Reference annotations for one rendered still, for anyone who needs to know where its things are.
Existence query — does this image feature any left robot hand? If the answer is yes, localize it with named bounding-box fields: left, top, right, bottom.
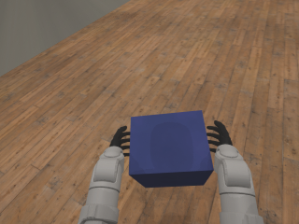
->
left=109, top=125, right=131, bottom=157

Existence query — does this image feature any right robot hand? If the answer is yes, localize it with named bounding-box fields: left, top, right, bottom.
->
left=206, top=120, right=233, bottom=153

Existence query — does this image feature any carton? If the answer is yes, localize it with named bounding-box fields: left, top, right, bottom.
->
left=128, top=110, right=214, bottom=188

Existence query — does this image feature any left robot forearm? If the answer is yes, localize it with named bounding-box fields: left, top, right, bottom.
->
left=78, top=146, right=124, bottom=224

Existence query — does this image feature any right robot forearm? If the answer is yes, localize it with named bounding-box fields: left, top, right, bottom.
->
left=214, top=144, right=264, bottom=224

